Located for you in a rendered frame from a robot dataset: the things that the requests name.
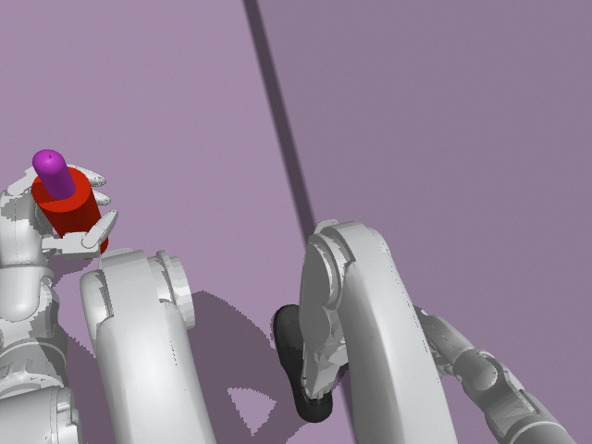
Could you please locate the right robot arm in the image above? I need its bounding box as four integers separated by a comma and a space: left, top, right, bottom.
452, 349, 577, 444

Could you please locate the bottle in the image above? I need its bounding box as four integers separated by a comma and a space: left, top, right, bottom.
31, 149, 108, 259

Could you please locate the right robot hand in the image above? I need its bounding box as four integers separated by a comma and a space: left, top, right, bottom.
413, 306, 475, 379

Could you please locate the left robot arm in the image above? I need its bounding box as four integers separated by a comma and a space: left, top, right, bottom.
0, 264, 83, 444

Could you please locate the right robot foot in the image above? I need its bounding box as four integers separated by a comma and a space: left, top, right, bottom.
273, 304, 333, 423

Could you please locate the left robot hand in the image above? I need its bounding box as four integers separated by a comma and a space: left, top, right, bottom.
0, 165, 118, 267

